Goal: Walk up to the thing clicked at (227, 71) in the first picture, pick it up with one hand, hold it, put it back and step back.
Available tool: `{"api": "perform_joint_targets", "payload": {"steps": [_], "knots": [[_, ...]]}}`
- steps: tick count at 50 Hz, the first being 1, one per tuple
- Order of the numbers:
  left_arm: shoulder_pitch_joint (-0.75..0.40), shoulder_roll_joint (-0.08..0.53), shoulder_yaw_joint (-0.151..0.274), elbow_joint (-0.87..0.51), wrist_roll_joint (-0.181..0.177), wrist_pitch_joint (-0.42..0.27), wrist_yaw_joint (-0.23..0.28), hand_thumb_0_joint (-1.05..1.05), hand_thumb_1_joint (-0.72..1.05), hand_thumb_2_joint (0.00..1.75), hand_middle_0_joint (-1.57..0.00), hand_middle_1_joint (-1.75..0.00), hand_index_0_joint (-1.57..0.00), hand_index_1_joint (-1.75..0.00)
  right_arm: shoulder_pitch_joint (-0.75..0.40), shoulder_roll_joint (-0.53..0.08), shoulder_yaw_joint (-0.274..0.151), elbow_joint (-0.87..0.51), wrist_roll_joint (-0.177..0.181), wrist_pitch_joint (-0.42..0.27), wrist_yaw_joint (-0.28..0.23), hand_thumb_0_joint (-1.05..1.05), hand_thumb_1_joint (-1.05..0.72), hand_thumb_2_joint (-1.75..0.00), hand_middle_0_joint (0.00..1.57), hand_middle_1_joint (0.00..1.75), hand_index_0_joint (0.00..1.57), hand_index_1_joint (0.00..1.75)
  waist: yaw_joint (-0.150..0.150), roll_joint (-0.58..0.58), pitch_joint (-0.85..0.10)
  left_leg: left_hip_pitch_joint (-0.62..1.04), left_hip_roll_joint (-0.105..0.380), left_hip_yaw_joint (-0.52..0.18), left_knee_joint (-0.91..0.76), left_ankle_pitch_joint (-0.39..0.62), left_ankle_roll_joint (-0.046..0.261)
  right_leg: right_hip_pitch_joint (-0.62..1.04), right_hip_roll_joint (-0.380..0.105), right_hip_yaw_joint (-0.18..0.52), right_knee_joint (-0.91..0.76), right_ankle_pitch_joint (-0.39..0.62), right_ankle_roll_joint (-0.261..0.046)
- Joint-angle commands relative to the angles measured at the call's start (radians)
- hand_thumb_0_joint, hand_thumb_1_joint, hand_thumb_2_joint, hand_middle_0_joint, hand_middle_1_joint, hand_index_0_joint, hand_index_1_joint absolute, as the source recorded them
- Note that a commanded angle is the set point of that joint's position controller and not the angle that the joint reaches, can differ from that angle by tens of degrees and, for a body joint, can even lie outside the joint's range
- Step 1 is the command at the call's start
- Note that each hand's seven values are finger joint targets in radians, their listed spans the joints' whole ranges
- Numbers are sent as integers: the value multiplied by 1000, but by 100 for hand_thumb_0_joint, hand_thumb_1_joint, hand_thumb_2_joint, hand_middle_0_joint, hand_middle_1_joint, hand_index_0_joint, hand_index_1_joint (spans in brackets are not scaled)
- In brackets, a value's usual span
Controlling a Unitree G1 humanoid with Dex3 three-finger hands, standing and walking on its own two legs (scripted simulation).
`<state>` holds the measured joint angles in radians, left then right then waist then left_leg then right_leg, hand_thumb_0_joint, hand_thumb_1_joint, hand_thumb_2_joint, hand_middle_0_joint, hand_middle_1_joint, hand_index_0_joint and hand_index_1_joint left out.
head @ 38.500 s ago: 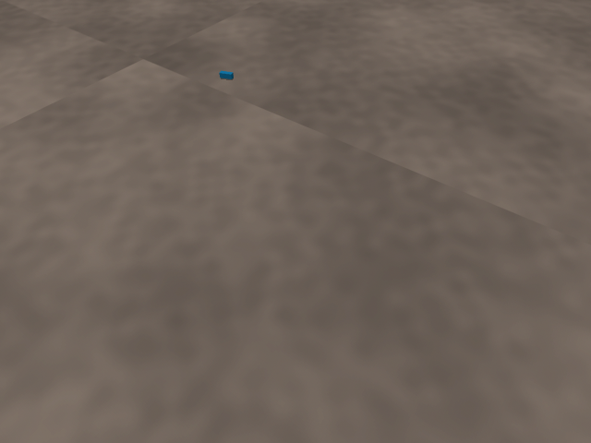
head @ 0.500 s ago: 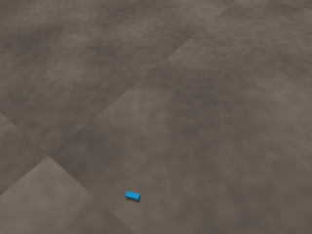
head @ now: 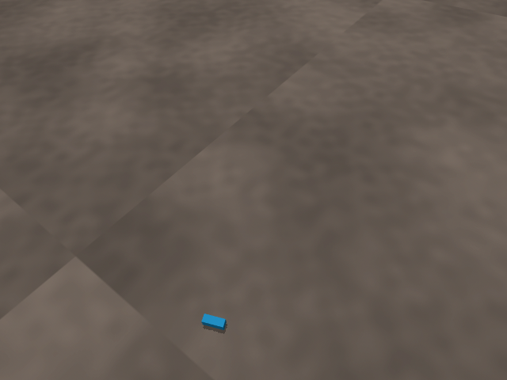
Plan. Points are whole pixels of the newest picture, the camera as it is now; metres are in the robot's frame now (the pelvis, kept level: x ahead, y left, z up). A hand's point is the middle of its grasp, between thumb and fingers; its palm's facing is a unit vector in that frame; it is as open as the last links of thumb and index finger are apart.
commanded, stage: stand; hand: left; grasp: from above
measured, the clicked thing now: (214, 321) +0.43 +0.20 -0.77
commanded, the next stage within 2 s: step back in 0.68 s
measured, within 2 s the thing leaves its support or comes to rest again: neither
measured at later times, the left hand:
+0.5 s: hand out of the picture +0.08 +0.25 -0.16, palm faces +0.00 -0.94 -0.33, open 7.4 cm
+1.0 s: hand out of the picture +0.09 +0.30 -0.18, palm faces -0.02 -0.92 -0.38, open 7.4 cm
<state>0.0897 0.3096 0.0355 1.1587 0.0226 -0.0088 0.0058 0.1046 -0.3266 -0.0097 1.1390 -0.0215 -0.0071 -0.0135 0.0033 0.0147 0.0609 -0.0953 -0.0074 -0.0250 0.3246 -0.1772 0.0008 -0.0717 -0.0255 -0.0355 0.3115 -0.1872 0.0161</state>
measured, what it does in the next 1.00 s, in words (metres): lifts its left foot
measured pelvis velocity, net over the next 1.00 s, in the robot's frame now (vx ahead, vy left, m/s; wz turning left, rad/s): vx -0.04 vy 0.03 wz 0.01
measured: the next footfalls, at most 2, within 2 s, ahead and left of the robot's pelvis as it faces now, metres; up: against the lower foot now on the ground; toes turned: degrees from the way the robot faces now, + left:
right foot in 1.38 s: -0.10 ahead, -0.09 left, +0.00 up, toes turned -2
left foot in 1.74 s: -0.19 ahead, +0.16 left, +0.00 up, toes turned -5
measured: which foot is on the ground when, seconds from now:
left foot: down 0.00-1.00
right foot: down 0.00-0.98, up 1.00-1.00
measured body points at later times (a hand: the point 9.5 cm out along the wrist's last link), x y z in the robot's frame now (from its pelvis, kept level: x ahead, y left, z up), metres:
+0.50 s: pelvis +0.01 +0.00 +0.00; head +0.01 +0.00 +0.45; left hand +0.08 +0.29 -0.13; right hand +0.08 -0.30 -0.14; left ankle +0.00 +0.12 -0.75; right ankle -0.01 -0.13 -0.75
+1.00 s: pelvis -0.04 +0.03 -0.03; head +0.01 +0.05 +0.42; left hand +0.09 +0.35 -0.15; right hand +0.03 -0.30 -0.14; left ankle -0.05 +0.13 -0.75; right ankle -0.01 -0.13 -0.74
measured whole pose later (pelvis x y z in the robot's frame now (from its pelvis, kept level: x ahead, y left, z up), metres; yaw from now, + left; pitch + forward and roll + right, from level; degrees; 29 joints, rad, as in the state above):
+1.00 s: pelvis -0.04 +0.03 -0.03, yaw +0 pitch -1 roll -1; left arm 0.04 0.40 0.07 0.96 0.02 0.05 0.01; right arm 0.12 -0.41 -0.06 1.00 -0.01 0.04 0.02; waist -0.03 -0.02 0.15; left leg -0.28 -0.04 -0.03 0.66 -0.37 0.04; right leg -0.36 -0.05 0.02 0.68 -0.34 0.01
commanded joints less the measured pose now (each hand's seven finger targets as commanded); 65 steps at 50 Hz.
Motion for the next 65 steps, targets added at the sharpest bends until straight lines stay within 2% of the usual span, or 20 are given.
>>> {"api": "perform_joint_targets", "payload": {"steps": [1,23,33,34,38,40,42,44,46,47,48,49,50,51,52,53,54,56,62,65], "knots": [[-39,204,33,-61,-7,-17,16,0,90,90,-20,-30,-20,-30,-40,-194,-31,-59,4,-25,-11,0,-90,-90,20,30,20,30,4,-14,-71,-12,127,-92,-52,175,21,20,-105,86,-43,132,-24],[-20,218,23,-75,-9,-21,13,0,90,90,-20,-30,-20,-30,-41,-217,-31,-61,7,-25,-7,0,-90,-90,20,30,20,30,2,-5,-101,7,132,-86,-38,222,25,32,-115,92,-35,200,-29],[-24,224,20,-80,-11,-21,11,0,90,90,-20,-30,-20,-30,-31,-212,-28,-60,6,-25,-4,0,-90,-90,20,30,20,30,-2,-25,-75,-3,131,-88,-51,186,20,13,-111,91,-43,150,-30],[-16,303,63,-100,-29,-12,17,0,90,90,-20,-30,-20,-30,-78,-267,-48,-80,16,-5,3,0,-90,-90,20,30,20,30,0,-37,37,-78,107,-93,57,302,34,-84,-99,111,32,306,-38],[0,296,72,-157,-29,-5,25,0,90,90,-20,-30,-20,-30,-36,-248,-57,-119,30,14,8,0,-90,-90,20,30,20,30,-13,-58,-98,-71,82,-56,187,320,48,-42,-129,122,94,382,-99],[-21,310,78,-191,-25,2,24,0,90,90,-20,-30,-20,-30,-23,-238,-62,-137,27,24,11,0,-90,-90,20,30,20,30,-17,-98,-122,-83,34,-22,275,190,36,-81,-191,185,65,353,-150],[-67,337,85,-231,-13,10,27,0,90,90,-20,-30,-20,-30,2,-234,-70,-150,21,39,16,0,-90,-90,20,30,20,30,-20,-165,-121,-109,-30,10,437,-98,23,-142,-292,263,42,347,-231],[-114,348,90,-275,1,15,26,0,90,90,-20,-30,-20,-30,75,-232,-76,-160,15,50,24,0,-90,-90,20,30,20,30,-42,-221,-112,-98,-19,-25,512,-303,37,-231,-343,280,66,320,-265],[-165,332,84,-303,-1,23,25,0,90,90,-20,-30,-20,-30,124,-242,-89,-160,18,44,29,0,-90,-90,20,30,20,30,-77,-196,-120,-53,10,-43,418,-148,57,-273,-274,197,173,270,-201],[-155,303,75,-311,-4,29,25,0,90,90,-20,-30,-20,-30,112,-251,-92,-171,15,37,27,0,-90,-90,20,30,20,30,-71,-109,-102,-97,58,-73,280,111,69,-238,-174,118,285,199,-142],[-131,253,63,-316,-15,37,25,0,90,90,-20,-30,-20,-30,74,-306,-103,-191,5,28,22,0,-90,-90,20,30,20,30,-58,84,-79,-130,187,-246,84,353,106,-269,-10,53,452,30,-68],[-100,225,65,-320,-15,45,31,0,90,90,-20,-30,-20,-30,63,-371,-116,-203,-1,21,18,0,-90,-90,20,30,20,30,-49,214,-71,-50,307,-439,4,499,178,-394,139,87,599,-376,-50],[-55,243,67,-310,-7,57,37,0,90,90,-20,-30,-20,-30,77,-354,-118,-209,-15,15,9,0,-90,-90,20,30,20,30,-31,96,-77,-58,316,-391,44,539,196,-390,118,187,711,-455,-52],[-25,231,61,-312,-11,59,37,0,90,90,-20,-30,-20,-30,61,-348,-113,-217,-14,13,3,0,-90,-90,20,30,20,30,-19,98,-73,-32,311,-352,79,664,195,-422,127,196,775,-453,-54],[-20,222,58,-311,-11,61,41,0,90,90,-20,-30,-20,-30,35,-354,-115,-239,-18,15,-2,0,-90,-90,20,30,20,30,-25,142,-89,-19,305,-349,72,651,160,-443,136,242,797,-443,-56],[-27,239,65,-300,-13,61,44,0,90,90,-20,-30,-20,-30,10,-331,-113,-250,-14,13,-10,0,-90,-90,20,30,20,30,-22,148,-85,-44,297,-335,75,575,173,-423,126,258,834,-411,-55],[-2,261,66,-297,-17,62,42,0,90,90,-20,-30,-20,-30,-21,-314,-112,-265,-19,10,-16,0,-90,-90,20,30,20,30,-6,137,-98,-31,255,-271,88,523,162,-427,123,250,851,-356,-49],[32,266,75,-304,-13,59,35,0,90,90,-20,-30,-20,-30,-23,-279,-100,-285,-9,7,-21,0,-90,-90,20,30,20,30,11,110,-129,38,238,-226,133,494,208,-438,117,225,880,-308,-29],[2,252,83,-362,-6,39,26,0,90,90,-20,-30,-20,-30,91,-284,-112,-297,0,11,-26,0,-90,-90,20,30,20,30,-56,95,-141,162,278,-229,185,532,261,-434,79,175,645,-331,11],[50,241,86,-355,-5,30,21,0,90,90,-20,-30,-20,-30,51,-294,-107,-320,0,19,-20,0,-90,-90,20,30,20,30,-36,116,-144,76,247,-183,220,471,228,-317,49,109,441,-292,-5]]}}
